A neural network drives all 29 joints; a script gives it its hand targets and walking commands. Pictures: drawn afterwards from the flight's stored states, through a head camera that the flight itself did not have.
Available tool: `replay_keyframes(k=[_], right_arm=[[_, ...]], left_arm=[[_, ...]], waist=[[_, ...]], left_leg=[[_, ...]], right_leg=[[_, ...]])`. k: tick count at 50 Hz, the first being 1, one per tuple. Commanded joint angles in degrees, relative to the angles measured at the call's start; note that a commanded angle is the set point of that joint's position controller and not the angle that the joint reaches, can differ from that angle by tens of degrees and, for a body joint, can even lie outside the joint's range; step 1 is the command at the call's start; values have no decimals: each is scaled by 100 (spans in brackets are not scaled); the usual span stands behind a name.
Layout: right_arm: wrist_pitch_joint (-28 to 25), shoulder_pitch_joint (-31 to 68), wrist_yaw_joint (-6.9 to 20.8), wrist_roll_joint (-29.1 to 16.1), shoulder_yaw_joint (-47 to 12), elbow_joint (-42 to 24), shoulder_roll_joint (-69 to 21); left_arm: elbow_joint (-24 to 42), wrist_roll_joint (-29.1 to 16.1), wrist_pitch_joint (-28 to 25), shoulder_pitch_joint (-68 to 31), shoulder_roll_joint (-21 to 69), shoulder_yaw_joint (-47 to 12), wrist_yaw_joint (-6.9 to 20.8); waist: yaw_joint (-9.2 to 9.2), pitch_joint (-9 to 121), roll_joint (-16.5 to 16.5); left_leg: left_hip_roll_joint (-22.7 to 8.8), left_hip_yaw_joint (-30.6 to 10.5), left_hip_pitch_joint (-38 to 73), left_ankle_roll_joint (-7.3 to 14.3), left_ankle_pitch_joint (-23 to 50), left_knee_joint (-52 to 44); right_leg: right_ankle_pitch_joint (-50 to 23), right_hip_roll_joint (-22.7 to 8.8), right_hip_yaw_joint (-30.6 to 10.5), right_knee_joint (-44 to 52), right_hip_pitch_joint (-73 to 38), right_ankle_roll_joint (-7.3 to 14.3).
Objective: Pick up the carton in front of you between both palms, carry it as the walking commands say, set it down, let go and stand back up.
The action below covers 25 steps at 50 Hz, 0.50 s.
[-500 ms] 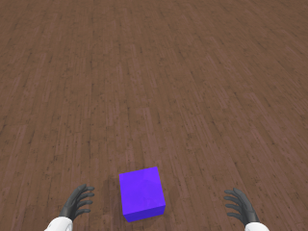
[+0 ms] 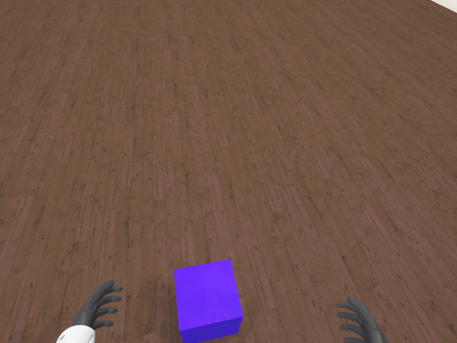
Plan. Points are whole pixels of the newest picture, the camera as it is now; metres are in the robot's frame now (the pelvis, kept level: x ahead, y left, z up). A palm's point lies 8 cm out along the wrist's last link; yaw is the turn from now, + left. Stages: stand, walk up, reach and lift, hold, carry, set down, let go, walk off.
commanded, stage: stand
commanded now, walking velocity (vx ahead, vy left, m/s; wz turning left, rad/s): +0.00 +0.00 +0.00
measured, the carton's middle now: (207, 302) +0.37 +0.07 -0.65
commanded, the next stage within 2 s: none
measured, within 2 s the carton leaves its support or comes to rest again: neither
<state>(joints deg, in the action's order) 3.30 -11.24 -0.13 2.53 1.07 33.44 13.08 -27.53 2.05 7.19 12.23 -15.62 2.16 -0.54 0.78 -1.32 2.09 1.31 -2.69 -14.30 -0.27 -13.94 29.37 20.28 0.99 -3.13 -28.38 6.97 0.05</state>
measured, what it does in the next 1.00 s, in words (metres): stands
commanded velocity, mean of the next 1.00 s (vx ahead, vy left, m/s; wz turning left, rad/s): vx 0.00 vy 0.00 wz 0.00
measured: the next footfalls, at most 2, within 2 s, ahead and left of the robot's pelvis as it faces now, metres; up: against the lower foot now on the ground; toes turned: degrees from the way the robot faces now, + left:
none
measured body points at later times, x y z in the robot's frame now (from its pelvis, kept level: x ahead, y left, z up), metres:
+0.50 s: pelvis +0.01 +0.02 +0.00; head +0.02 +0.04 +0.45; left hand +0.15 +0.31 -0.11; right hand +0.13 -0.28 -0.09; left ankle +0.02 +0.12 -0.74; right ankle -0.05 -0.12 -0.74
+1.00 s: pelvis +0.00 +0.02 +0.01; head +0.00 +0.04 +0.46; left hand +0.11 +0.32 -0.11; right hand +0.10 -0.30 -0.09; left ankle +0.02 +0.12 -0.74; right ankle -0.05 -0.12 -0.74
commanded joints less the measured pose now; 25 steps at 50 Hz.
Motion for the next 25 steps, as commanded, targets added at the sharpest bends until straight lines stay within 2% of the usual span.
replay_keyframes(k=[1, 3, 9, 14, 25], right_arm=[[-265, 214, -109, 96, 393, 41, 1122], [-317, 404, -74, 54, 389, 174, 1145], [-370, 437, -79, 2, 419, 563, 1294], [-376, 385, -101, -4, 400, 824, 1414], [-392, 461, -122, -50, 316, 1241, 1549]], left_arm=[[43, 79, -461, -218, -779, 259, -71], [-142, 63, -566, -161, -801, 252, -12], [-618, 33, -720, -34, -1029, 231, -54], [-923, 15, -753, 27, -1143, 188, -103], [-1359, -8, -778, -9, -1278, 112, -141]], waist=[[-107, 95, -235], [-60, 222, -469], [-95, 404, -434], [-119, 464, -352], [-97, 379, -186]], left_leg=[[-420, -290, 98, 70, -281, -531], [-515, -424, -16, 122, -341, -672], [-553, -415, 366, 166, 855, -487], [-570, -379, 625, 185, 1473, -384], [-599, -367, 808, 200, 1823, -410]], right_leg=[[-2, -231, -224, 516, 784, -30], [-336, -198, -173, 355, 563, -26], [-1113, -304, -290, 405, 395, -5], [-1527, -367, -322, 434, 319, -35], [-1782, -457, -351, 548, 228, -58]])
